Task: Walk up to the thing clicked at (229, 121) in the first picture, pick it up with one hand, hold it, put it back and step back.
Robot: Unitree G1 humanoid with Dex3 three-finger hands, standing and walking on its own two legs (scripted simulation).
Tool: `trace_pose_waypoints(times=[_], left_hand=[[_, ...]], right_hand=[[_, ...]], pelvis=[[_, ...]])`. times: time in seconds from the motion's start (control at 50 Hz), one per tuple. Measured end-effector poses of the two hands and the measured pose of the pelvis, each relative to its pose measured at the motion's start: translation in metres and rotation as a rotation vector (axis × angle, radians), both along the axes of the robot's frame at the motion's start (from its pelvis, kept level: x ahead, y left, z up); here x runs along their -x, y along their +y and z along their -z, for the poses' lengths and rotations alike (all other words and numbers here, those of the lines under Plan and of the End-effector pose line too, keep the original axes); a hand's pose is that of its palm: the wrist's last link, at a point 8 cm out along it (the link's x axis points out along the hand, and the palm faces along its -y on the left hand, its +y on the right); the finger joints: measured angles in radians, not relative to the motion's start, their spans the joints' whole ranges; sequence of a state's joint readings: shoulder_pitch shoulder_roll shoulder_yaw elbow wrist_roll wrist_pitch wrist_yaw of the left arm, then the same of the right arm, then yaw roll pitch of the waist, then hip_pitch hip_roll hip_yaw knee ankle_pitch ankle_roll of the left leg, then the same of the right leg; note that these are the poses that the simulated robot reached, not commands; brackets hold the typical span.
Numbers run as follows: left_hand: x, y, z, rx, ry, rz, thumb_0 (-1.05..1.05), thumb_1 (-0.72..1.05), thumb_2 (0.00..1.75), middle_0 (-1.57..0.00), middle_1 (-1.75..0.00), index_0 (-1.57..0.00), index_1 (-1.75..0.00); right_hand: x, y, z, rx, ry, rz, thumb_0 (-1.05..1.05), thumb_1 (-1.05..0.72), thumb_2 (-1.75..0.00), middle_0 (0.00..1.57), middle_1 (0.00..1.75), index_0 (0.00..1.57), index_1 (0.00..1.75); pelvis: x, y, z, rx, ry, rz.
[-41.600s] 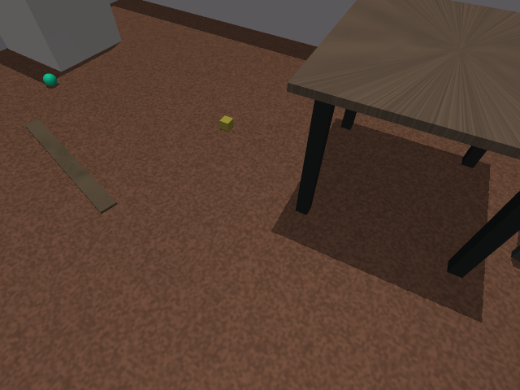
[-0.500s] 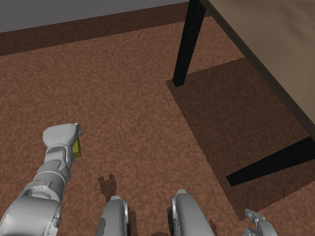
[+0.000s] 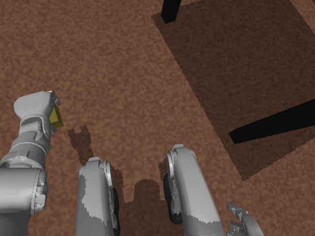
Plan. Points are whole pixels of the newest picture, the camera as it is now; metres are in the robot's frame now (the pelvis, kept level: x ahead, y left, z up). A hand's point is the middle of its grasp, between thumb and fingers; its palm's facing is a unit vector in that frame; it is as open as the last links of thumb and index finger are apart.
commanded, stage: crouch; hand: left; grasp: from above
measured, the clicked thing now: (47, 117) +0.44 +0.25 -0.17
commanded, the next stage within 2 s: lower in 0.88 s
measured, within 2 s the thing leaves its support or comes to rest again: neither
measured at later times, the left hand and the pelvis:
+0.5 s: hand (57, 120) +0.45 +0.25 -0.25, palm faces -0.43 -0.12 -0.89, open 9.4 cm; pelvis -0.01 +0.00 -0.09, yaw -2 degrees
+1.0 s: hand (62, 122) +0.46 +0.26 -0.31, palm faces -0.43 -0.13 -0.89, open 9.4 cm; pelvis -0.01 +0.00 -0.14, yaw -3 degrees
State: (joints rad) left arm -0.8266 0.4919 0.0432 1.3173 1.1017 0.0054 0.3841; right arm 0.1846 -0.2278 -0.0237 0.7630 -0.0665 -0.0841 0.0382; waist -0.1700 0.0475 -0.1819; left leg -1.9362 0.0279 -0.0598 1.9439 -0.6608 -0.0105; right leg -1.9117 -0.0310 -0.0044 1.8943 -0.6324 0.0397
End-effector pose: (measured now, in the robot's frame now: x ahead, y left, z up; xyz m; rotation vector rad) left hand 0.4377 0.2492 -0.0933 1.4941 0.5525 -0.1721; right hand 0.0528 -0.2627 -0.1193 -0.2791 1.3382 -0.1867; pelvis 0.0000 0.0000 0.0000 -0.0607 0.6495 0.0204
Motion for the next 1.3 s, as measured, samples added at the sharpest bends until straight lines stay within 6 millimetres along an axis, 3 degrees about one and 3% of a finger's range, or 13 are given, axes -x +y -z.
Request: trace_pose_waypoints(times=[0.12,0.28,0.66,0.86,1.08,1.3], left_hand=[[-0.007,0.002,0.038,0.002,-0.014,-0.014,0.00,0.02,0.61,-0.69,-0.64,-0.73,-0.59],[-0.013,0.002,0.068,0.008,-0.013,-0.033,0.00,0.01,0.64,-0.70,-0.64,-0.74,-0.58],[-0.021,0.004,0.123,0.017,-0.007,-0.033,-0.01,0.01,0.63,-0.70,-0.61,-0.75,-0.57],[-0.023,0.006,0.144,0.012,0.001,-0.042,-0.01,0.00,0.65,-0.71,-0.59,-0.76,-0.56],[-0.027,0.008,0.163,0.015,0.012,-0.041,-0.01,0.00,0.65,-0.72,-0.60,-0.76,-0.55],[-0.025,0.006,0.196,0.041,0.023,-0.015,-0.01,0.00,0.65,-0.72,-0.61,-0.77,-0.55]], right_hand=[[-0.015,-0.013,0.025,0.020,-0.001,-0.062,0.00,-0.88,-0.89,0.21,0.30,0.20,0.29],[-0.018,-0.024,0.048,0.035,0.001,-0.087,0.00,-0.88,-0.89,0.21,0.30,0.20,0.29],[0.037,-0.010,0.098,0.001,0.099,-0.063,0.00,-0.89,-0.89,0.21,0.30,0.20,0.29],[0.046,-0.006,0.114,-0.027,0.129,-0.079,0.00,-0.89,-0.89,0.21,0.30,0.20,0.30],[0.042,-0.013,0.122,-0.032,0.143,-0.113,0.00,-0.89,-0.89,0.21,0.30,0.20,0.30],[0.037,-0.016,0.122,-0.018,0.167,-0.155,0.00,-0.90,-0.90,0.21,0.30,0.20,0.30]], pelvis=[[0.000,-0.004,0.029,0.006,0.012,-0.001],[0.003,-0.007,0.056,0.010,0.000,0.010],[0.014,-0.002,0.115,0.029,-0.041,0.020],[0.013,-0.002,0.132,0.033,-0.048,0.022],[0.010,-0.004,0.143,0.040,-0.053,0.031],[0.006,-0.003,0.153,0.056,-0.060,0.038]])
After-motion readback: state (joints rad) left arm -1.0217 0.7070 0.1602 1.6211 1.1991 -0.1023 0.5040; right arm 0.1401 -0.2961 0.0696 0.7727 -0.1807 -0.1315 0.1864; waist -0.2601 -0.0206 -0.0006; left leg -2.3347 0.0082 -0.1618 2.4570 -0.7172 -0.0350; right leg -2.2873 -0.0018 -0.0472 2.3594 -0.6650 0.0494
